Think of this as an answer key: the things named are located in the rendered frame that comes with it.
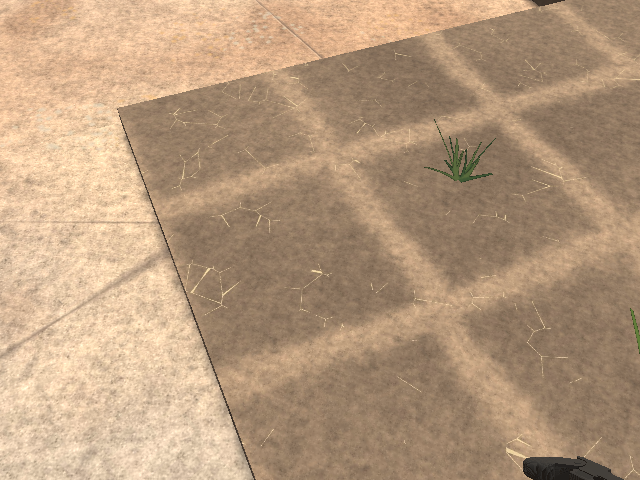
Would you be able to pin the right robot hand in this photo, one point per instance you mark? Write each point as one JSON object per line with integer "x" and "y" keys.
{"x": 559, "y": 468}

